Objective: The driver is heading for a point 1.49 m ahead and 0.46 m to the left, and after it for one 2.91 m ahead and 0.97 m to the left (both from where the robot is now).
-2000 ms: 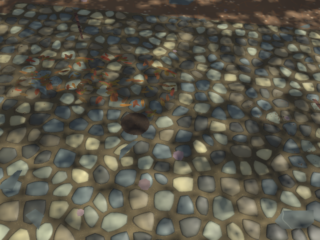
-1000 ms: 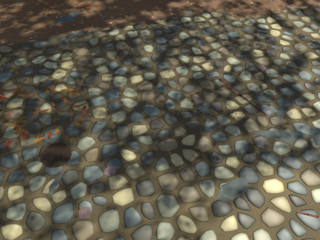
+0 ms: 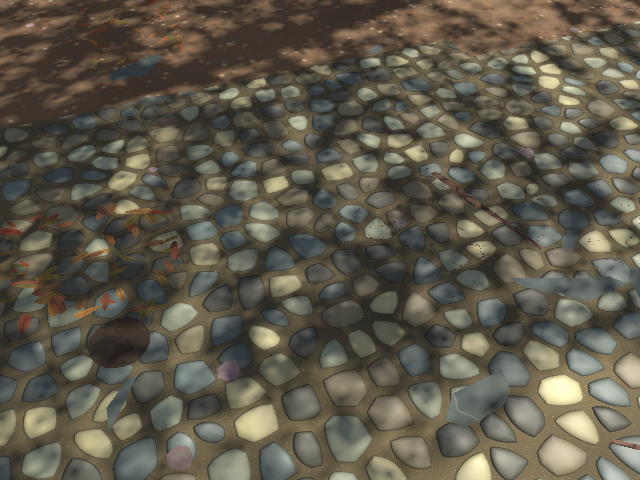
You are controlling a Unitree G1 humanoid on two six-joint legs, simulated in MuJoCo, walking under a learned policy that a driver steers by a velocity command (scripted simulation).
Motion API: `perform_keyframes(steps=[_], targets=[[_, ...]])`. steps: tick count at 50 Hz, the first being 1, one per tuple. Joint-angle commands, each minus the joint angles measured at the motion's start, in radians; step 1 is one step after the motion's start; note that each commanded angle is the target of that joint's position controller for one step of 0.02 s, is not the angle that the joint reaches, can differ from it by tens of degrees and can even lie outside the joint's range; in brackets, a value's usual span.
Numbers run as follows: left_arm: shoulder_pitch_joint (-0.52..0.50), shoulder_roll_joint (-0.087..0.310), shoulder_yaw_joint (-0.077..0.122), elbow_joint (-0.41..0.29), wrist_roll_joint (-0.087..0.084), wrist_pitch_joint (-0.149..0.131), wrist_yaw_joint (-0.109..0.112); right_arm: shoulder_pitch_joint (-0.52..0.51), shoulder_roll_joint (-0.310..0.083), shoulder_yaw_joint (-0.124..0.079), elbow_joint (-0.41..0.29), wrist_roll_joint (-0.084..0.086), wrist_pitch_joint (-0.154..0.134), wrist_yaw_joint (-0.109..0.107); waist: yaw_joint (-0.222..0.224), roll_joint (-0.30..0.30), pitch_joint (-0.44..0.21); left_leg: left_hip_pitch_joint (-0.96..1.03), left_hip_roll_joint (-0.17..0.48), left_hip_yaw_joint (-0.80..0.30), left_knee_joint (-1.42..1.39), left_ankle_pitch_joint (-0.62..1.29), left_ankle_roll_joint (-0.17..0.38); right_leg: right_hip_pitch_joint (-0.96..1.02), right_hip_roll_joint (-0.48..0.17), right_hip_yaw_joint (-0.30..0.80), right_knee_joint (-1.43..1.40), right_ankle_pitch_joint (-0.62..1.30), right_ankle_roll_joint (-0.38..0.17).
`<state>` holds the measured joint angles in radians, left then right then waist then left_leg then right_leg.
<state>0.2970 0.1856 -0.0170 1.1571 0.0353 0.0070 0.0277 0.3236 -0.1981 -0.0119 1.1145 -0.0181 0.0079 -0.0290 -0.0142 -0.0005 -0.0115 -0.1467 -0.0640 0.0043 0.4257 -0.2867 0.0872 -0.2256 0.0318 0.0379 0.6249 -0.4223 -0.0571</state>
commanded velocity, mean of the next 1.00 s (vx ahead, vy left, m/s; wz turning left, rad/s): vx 0.44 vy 0.00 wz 0.05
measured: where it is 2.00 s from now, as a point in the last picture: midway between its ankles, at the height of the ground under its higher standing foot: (333, 340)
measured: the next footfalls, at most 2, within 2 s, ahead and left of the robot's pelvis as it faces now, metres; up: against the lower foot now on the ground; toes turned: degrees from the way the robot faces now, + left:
right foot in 0.18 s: +0.10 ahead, -0.13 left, +0.00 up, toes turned -2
left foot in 0.66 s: +0.45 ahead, +0.02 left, +0.00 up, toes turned +4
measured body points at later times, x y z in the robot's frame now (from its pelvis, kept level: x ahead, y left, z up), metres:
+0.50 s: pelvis +0.18 -0.06 +0.00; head +0.21 -0.07 +0.45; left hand +0.07 +0.16 -0.14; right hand +0.32 -0.29 -0.14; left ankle +0.31 +0.06 -0.69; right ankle +0.06 -0.12 -0.74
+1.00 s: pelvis +0.47 -0.03 +0.00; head +0.50 -0.02 +0.45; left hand +0.61 +0.20 -0.13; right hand +0.40 -0.26 -0.14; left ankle +0.41 +0.02 -0.74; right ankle +0.62 -0.19 -0.68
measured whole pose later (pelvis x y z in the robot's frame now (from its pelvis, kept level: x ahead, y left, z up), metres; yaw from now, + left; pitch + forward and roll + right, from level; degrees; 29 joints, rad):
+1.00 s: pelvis +0.47 -0.03 +0.00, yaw +4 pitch +0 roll +0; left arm 0.08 0.20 0.04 0.91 0.03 -0.04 -0.02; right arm 0.47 -0.16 -0.03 1.08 -0.01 -0.09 0.00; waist -0.06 -0.03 0.04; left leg -0.03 -0.11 0.03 0.24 -0.22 0.11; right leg -0.63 -0.10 0.00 0.79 -0.07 0.00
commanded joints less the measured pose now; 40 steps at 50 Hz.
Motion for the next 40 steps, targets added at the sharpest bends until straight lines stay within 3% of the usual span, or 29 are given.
perform_keyframes(steps=[1,5,7,8,9,10,11,12,13,14,16,19,23,26,29,31,32,33,34,35,36,37,39,40], targets=[[-0.097,0.069,0.015,-0.099,0.006,-0.038,-0.018,0.124,-0.151,-0.041,0.004,-0.012,-0.015,0.002,-0.037,0.09,0.194,-0.02,0.376,-0.481,-0.34,-0.464,0.19,-0.315,-0.054,-0.032,0.202,-0.055,-0.008],[-0.08,0.062,0.027,-0.124,-0.011,-0.066,-0.037,0.067,-0.148,-0.049,-0.022,-0.001,-0.043,0.007,0.009,0.096,0.144,-0.076,0.28,-0.286,-0.283,-0.259,0.132,-0.162,-0.041,-0.084,0.045,0.008,-0.005],[0.025,0.041,0.031,-0.096,-0.018,-0.067,-0.035,0.03,-0.149,-0.053,-0.036,0.01,-0.044,0.01,0.062,0.088,0.129,-0.215,0.233,-0.207,-0.206,-0.262,0.108,0.074,-0.002,-0.139,-0.127,0.147,-0.01],[0.102,0.047,0.039,-0.067,-0.018,-0.067,-0.029,0.027,-0.138,-0.051,-0.043,0.007,-0.046,0.012,0.086,0.057,0.118,-0.302,0.202,-0.179,-0.13,-0.277,0.095,0.208,0.025,-0.144,-0.173,0.146,-0.009],[0.189,0.081,0.051,-0.048,-0.011,-0.073,-0.021,0.012,-0.102,-0.041,-0.058,-0.001,-0.054,0.016,0.12,-0.025,0.098,-0.403,0.152,-0.119,0.023,-0.264,0.069,0.337,-0.047,-0.032,-0.243,0.065,-0.018],[0.312,0.176,0.072,-0.04,0.0,-0.081,-0.012,-0.004,-0.011,-0.015,-0.097,0.004,-0.065,0.028,0.154,-0.259,0.032,-0.519,0.034,0.036,0.378,-0.243,0.018,0.428,-0.319,0.385,-0.448,-0.258,-0.076],[0.356,0.222,0.086,-0.012,-0.01,-0.068,-0.012,-0.02,-0.07,-0.031,-0.119,-0.018,-0.065,0.034,0.138,-0.251,0.08,-0.628,0.013,0.031,0.588,-0.292,0.022,0.349,-0.425,0.63,-0.538,-0.452,-0.159],[0.248,0.18,0.077,-0.046,-0.011,-0.067,-0.015,-0.053,-0.102,-0.037,-0.129,-0.031,-0.066,0.044,0.081,-0.12,0.172,-0.652,0.085,-0.02,0.683,-0.193,0.031,0.249,-0.405,0.584,-0.529,-0.431,-0.168],[0.163,0.149,0.07,-0.079,-0.015,-0.078,-0.023,-0.061,-0.08,-0.033,-0.124,-0.025,-0.072,0.054,0.046,-0.063,0.194,-0.634,0.117,-0.038,0.688,-0.087,0.026,0.19,-0.354,0.475,-0.528,-0.289,-0.151],[0.123,0.129,0.065,-0.097,-0.017,-0.089,-0.025,-0.046,-0.064,-0.031,-0.114,-0.017,-0.078,0.06,0.02,-0.048,0.179,-0.59,0.137,-0.037,0.665,-0.012,0.012,0.174,-0.305,0.373,-0.535,-0.123,-0.131],[0.14,0.089,0.052,-0.091,-0.019,-0.107,-0.019,-0.042,-0.075,-0.037,-0.105,-0.023,-0.071,0.067,0.007,-0.047,0.135,-0.55,0.143,-0.004,0.645,0.061,-0.016,0.203,-0.245,0.229,-0.525,0.153,-0.109],[0.231,0.079,0.045,-0.058,-0.021,-0.116,-0.016,-0.11,-0.064,-0.038,-0.134,-0.018,-0.055,0.066,0.013,-0.066,0.115,-0.593,0.133,0.04,0.626,0.101,-0.039,0.256,-0.219,0.121,-0.486,0.48,-0.11],[0.259,0.071,0.035,-0.055,-0.018,-0.115,-0.012,-0.305,-0.039,-0.024,-0.214,-0.011,-0.049,0.065,0.041,-0.077,0.149,-0.583,0.108,0.094,0.433,0.165,-0.055,0.225,-0.191,0.05,-0.485,0.671,-0.114],[0.276,0.085,0.035,-0.049,-0.017,-0.117,-0.005,-0.393,-0.029,-0.013,-0.253,0.0,-0.05,0.062,0.056,-0.096,0.159,-0.482,0.075,0.13,0.248,0.211,-0.035,0.227,-0.194,0.021,-0.485,0.768,-0.111],[0.247,0.111,0.042,-0.048,-0.015,-0.121,-0.001,-0.339,-0.065,-0.024,-0.256,0.001,-0.056,0.049,0.009,-0.102,0.117,-0.34,0.033,0.141,0.168,0.187,0.025,0.288,-0.223,-0.004,-0.391,1.053,-0.099],[0.22,0.135,0.051,-0.052,-0.011,-0.117,0.002,-0.126,-0.108,-0.048,-0.192,0.003,-0.069,0.034,-0.08,-0.102,0.0,-0.132,-0.012,0.131,0.13,0.148,0.064,0.326,-0.221,-0.022,-0.142,1.224,-0.081],[0.199,0.142,0.054,-0.058,-0.017,-0.112,-0.001,0.03,-0.129,-0.063,-0.141,-0.002,-0.077,0.025,-0.149,-0.083,-0.075,0.066,0.01,0.109,0.061,0.187,0.084,0.25,-0.195,-0.042,0.056,1.113,-0.069],[0.218,0.102,0.044,-0.081,-0.021,-0.111,-0.007,0.179,-0.206,-0.086,-0.113,-0.027,-0.081,0.015,-0.18,0.009,-0.182,0.292,0.222,-0.125,0.047,0.018,0.126,0.061,-0.141,-0.071,0.346,0.746,-0.063],[0.351,-0.014,0.031,-0.086,-0.047,-0.105,-0.023,0.174,-0.271,-0.1,-0.121,-0.04,-0.076,0.024,-0.086,0.22,-0.267,0.503,0.495,-0.663,-0.074,-0.029,0.293,-0.3,0.06,-0.071,0.731,-0.1,-0.026],[0.254,0.091,0.056,-0.094,-0.024,-0.1,-0.021,0.084,-0.226,-0.097,-0.126,0.002,-0.068,0.034,-0.081,0.071,-0.189,0.398,0.443,-0.708,-0.179,-0.205,0.276,-0.396,0.008,0.033,0.785,-0.033,-0.05],[0.141,0.106,0.063,-0.135,-0.018,-0.103,-0.025,-0.028,-0.16,-0.078,-0.148,0.011,-0.072,0.036,-0.045,0.046,-0.028,0.234,0.416,-0.536,-0.211,-0.205,0.236,-0.427,-0.046,0.024,0.737,0.077,-0.056],[0.092,0.095,0.064,-0.146,-0.015,-0.107,-0.028,-0.071,-0.104,-0.064,-0.15,0.006,-0.084,0.04,-0.021,-0.006,0.038,0.109,0.373,-0.432,-0.245,-0.073,0.207,-0.385,-0.077,0.02,0.682,0.136,-0.056],[0.11,0.056,0.064,-0.141,0.004,-0.085,-0.036,-0.055,-0.044,-0.043,-0.121,0.002,-0.101,0.033,0.037,0.007,0.063,-0.025,0.297,-0.267,-0.267,0.119,0.152,-0.278,-0.111,0.017,0.595,0.158,-0.037],[0.112,0.04,0.063,-0.144,0.007,-0.076,-0.04,-0.022,-0.042,-0.039,-0.105,0.003,-0.109,0.031,0.047,0.02,0.062,-0.043,0.28,-0.237,-0.269,0.193,0.149,-0.259,-0.114,0.005,0.56,0.158,-0.026]])
Velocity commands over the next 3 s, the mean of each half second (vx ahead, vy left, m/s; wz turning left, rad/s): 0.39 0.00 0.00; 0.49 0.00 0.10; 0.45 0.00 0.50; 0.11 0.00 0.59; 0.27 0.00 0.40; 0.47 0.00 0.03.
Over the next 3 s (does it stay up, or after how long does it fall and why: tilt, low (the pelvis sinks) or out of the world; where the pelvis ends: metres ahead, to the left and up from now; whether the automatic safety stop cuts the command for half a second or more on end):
stays up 1.02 0.26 0.00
